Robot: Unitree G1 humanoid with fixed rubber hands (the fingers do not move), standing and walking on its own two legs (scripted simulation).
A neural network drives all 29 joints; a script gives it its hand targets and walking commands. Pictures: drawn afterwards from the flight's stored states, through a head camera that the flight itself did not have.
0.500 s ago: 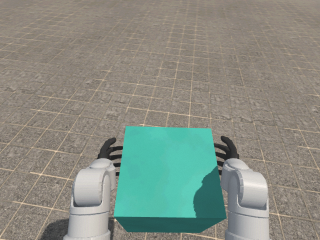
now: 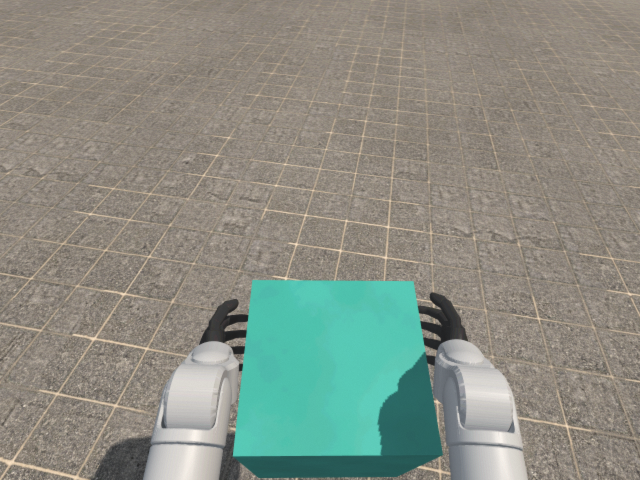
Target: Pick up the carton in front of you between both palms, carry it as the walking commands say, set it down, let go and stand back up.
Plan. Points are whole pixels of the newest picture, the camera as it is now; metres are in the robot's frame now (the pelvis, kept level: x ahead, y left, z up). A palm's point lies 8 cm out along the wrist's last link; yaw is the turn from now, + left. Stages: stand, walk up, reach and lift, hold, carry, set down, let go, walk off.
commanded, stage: carry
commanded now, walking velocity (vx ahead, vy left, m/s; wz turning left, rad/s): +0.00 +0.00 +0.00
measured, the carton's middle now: (330, 386) +0.28 +0.00 -0.06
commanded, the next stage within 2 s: hold in 1.40 s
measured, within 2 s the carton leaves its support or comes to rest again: neither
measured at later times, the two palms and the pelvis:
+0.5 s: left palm (212, 389) +0.23 +0.14 +0.04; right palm (470, 392) +0.24 -0.16 +0.05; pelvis -0.05 -0.01 +0.00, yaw +0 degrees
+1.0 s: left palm (196, 418) +0.20 +0.15 +0.03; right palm (467, 421) +0.21 -0.15 +0.04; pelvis -0.08 +0.00 +0.00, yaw +0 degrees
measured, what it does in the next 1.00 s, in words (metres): shifts its weight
